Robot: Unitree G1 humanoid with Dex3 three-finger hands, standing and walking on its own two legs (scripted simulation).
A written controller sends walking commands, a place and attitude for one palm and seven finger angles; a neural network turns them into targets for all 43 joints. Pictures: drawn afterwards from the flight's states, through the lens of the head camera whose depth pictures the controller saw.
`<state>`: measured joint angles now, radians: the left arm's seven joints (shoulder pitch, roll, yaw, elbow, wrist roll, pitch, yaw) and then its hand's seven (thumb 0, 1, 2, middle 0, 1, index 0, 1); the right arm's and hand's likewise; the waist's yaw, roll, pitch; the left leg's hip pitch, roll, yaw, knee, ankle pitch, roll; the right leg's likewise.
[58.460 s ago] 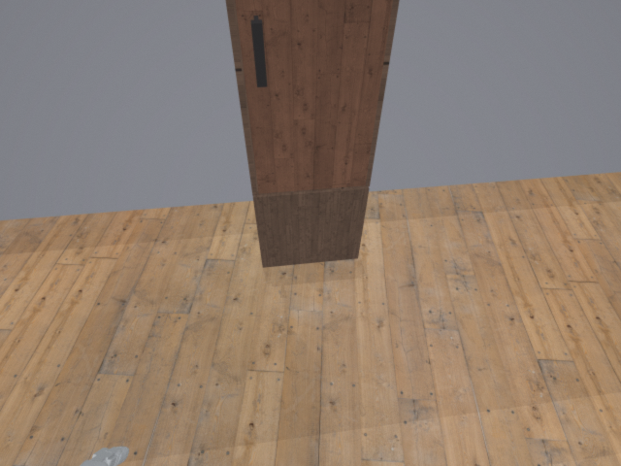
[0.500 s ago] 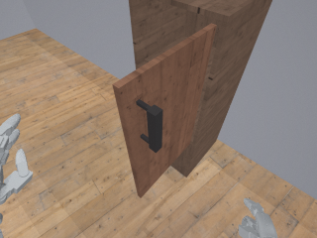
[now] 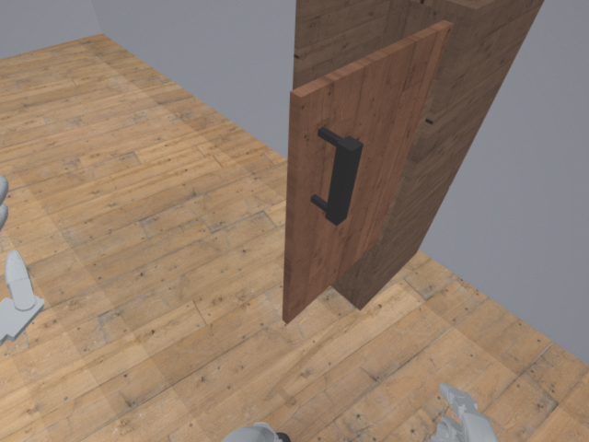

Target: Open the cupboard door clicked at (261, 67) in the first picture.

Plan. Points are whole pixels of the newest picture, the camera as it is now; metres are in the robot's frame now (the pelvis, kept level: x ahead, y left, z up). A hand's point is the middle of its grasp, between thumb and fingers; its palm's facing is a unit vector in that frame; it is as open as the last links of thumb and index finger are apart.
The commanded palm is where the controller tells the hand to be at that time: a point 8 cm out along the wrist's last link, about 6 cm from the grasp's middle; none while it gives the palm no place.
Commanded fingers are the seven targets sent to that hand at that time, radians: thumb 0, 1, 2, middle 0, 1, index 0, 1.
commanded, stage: step back with the hand held close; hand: left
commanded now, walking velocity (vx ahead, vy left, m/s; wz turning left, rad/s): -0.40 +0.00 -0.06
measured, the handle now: (331, 177) +0.45 -0.02 +0.13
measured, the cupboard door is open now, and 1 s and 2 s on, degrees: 90 90 90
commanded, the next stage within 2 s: stop stepping back and stand still in 0.22 s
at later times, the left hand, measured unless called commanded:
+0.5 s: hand out of the picture +0.10 +0.30 +0.21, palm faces +0.33 -0.87 -0.37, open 7.4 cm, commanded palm +0.03 +0.35 +0.19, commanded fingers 0.00 0.90 0.90 -0.20 -0.30 -0.20 -0.30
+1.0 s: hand out of the picture +0.03 +0.29 +0.20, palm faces +0.16 -0.82 -0.55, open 7.4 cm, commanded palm -0.02 +0.36 +0.19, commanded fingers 0.00 0.90 0.90 -0.20 -0.30 -0.20 -0.30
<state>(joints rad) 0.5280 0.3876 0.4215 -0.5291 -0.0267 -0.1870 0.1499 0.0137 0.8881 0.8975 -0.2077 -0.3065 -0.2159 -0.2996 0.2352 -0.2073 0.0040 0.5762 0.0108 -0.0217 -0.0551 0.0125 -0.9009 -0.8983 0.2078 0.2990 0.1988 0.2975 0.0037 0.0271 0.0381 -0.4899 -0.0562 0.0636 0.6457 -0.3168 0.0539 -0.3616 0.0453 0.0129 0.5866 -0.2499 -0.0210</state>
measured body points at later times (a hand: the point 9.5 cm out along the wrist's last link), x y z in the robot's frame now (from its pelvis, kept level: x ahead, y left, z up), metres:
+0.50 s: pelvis -0.13 +0.06 +0.02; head -0.11 +0.11 +0.47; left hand +0.08 +0.34 +0.23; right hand +0.04 -0.16 -0.04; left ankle +0.05 +0.10 -0.71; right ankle -0.30 -0.03 -0.66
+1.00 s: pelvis -0.21 +0.09 +0.01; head -0.19 +0.11 +0.46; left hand +0.01 +0.33 +0.23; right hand -0.12 -0.15 -0.07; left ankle -0.09 +0.19 -0.72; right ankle -0.20 +0.00 -0.69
